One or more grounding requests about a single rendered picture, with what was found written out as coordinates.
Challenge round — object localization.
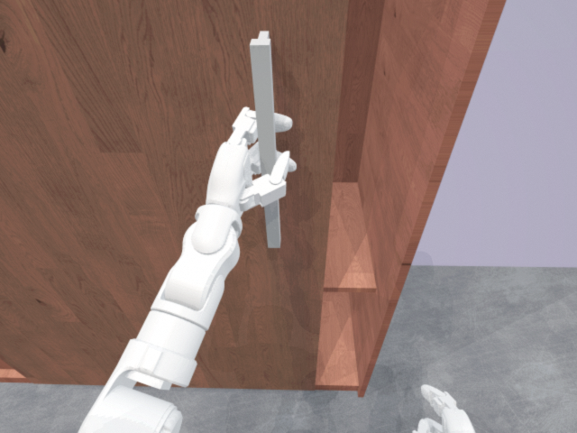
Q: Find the robot left upper arm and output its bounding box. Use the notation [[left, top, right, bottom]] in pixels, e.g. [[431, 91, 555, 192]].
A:
[[83, 385, 182, 433]]

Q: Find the robot left forearm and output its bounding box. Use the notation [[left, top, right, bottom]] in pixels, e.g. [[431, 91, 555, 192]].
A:
[[78, 204, 243, 433]]

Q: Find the left robot hand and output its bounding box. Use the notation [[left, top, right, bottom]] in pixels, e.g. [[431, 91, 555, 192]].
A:
[[206, 107, 297, 217]]

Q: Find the right robot hand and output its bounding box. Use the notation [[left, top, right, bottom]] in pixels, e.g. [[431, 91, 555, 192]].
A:
[[413, 384, 475, 433]]

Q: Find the handle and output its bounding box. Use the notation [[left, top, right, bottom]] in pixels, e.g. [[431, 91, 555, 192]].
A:
[[250, 31, 280, 248]]

